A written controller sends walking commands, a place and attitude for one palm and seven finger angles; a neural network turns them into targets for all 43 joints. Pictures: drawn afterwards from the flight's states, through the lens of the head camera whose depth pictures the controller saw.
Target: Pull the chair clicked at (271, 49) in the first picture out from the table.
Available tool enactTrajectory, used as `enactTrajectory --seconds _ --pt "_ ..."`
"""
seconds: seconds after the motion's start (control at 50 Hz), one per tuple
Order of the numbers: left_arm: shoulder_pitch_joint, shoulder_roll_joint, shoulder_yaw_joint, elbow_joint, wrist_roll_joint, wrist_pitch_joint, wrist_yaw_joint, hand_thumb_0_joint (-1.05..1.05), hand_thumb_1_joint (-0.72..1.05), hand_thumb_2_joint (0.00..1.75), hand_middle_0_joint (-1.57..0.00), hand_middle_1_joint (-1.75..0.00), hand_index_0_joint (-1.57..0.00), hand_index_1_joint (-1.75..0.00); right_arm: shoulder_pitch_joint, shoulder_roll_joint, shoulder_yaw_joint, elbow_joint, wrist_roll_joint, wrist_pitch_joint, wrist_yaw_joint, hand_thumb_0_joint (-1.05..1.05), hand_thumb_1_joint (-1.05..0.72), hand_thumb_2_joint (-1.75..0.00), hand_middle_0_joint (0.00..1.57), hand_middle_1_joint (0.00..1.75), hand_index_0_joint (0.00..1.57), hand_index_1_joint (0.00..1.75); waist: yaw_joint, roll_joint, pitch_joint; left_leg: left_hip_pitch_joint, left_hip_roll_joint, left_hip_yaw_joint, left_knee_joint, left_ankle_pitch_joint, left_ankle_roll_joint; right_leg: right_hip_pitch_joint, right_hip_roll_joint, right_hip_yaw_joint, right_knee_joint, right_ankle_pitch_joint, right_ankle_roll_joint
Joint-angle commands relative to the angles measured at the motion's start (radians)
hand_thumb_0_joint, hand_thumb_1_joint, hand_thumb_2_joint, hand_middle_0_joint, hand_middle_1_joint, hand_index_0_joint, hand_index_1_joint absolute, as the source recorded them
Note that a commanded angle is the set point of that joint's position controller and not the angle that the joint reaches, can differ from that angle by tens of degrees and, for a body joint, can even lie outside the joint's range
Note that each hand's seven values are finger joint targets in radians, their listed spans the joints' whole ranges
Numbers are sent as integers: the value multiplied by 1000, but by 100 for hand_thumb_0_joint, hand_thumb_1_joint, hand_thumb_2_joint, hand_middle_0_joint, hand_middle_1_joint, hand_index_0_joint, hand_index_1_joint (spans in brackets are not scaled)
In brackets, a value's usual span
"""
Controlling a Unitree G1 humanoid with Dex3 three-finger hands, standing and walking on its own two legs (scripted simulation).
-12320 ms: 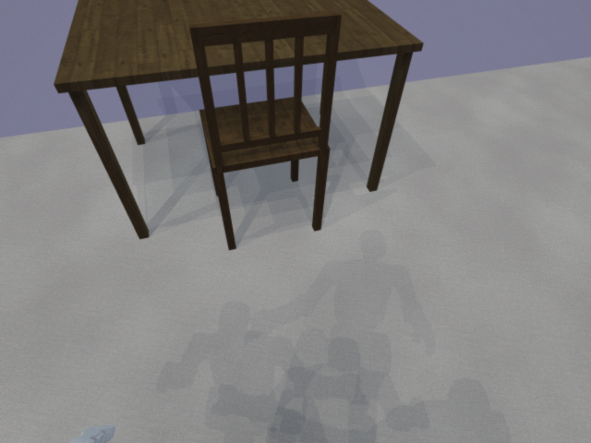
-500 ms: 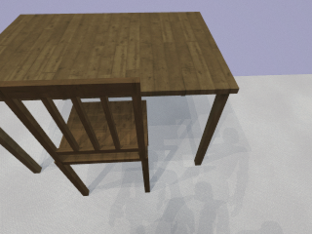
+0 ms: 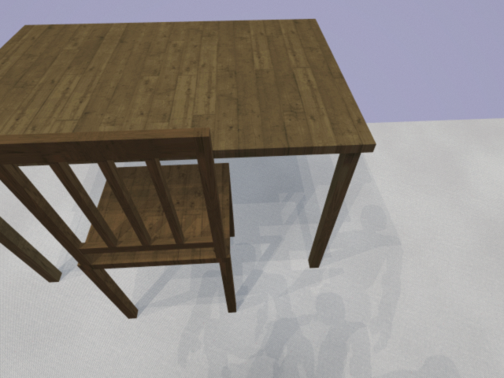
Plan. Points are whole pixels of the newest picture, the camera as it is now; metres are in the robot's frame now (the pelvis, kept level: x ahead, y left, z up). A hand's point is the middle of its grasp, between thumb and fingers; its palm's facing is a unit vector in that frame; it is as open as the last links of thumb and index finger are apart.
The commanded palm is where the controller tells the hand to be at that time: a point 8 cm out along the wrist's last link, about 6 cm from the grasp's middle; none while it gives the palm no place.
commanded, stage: come to a stop and stand still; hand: left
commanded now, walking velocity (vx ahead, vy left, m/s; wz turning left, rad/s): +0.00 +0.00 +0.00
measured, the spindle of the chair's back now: (128, 206) +0.46 +0.31 -0.07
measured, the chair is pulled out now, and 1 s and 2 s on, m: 0.00 0.00 0.00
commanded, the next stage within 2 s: look again from close up in 0.42 s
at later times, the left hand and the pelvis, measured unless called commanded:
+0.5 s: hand out of the picture -0.01 +0.15 -0.17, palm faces +0.04 -0.98 -0.19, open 7.3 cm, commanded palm none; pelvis -0.01 -0.02 +0.00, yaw +1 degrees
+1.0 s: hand out of the picture -0.02 +0.15 -0.18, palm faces +0.05 -0.98 -0.18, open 7.3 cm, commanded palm none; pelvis -0.02 -0.02 +0.00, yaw +1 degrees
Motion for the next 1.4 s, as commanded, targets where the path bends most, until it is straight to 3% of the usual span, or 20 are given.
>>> enactTrajectory --seconds 0.0,0.18,0.78,0.88,1.32,1.36,1.38 --pt "61 103 17 -22 -1 -20 0 0 90 90 -20 -30 -20 -30 72 -83 -16 -14 2 -11 -4 0 -90 -90 20 30 20 30 -3 -20 12 -66 100 -76 -78 254 14 36 -65 59 -59 311 -65" --pt "70 101 16 -18 -1 -25 -1 0 90 90 -20 -30 -20 -30 78 -79 -16 -3 2 -13 -4 0 -90 -90 20 30 20 30 -2 -19 -6 -59 101 -76 -77 255 10 47 -65 59 -74 320 -67" --pt "91 81 16 -14 -1 -23 -3 0 90 90 -20 -30 -20 -30 108 -59 -16 4 4 -8 -3 0 -90 -90 20 30 20 30 0 -16 33 -104 105 -82 -103 163 5 22 -50 61 -114 176 -67" --pt "95 74 17 -15 -1 -22 -3 0 90 90 -20 -30 -20 -30 112 -56 -15 4 3 -11 -4 0 -90 -90 20 30 20 30 2 7 32 -107 108 -88 -108 177 8 25 -47 56 -106 180 -66" --pt "106 68 20 -8 -1 -26 -2 0 90 90 -20 -30 -20 -30 112 -50 -18 1 3 -12 -8 0 -90 -90 20 30 20 30 0 -3 14 -82 111 -81 -99 221 7 32 -48 55 -99 242 -67" --pt "119 64 23 -7 5 -20 -5 0 90 90 -20 -30 -20 -30 130 -53 -19 4 0 -5 -3 0 -90 -90 20 30 20 30 2 -11 17 -95 104 -81 -88 82 16 31 -41 39 -82 76 -73" --pt "115 67 28 -13 8 -16 -7 0 90 90 -20 -30 -20 -30 133 -54 -21 4 -3 0 0 0 -90 -90 20 30 20 30 4 -11 53 -128 102 -86 -92 -10 22 4 -40 34 -81 -43 -76"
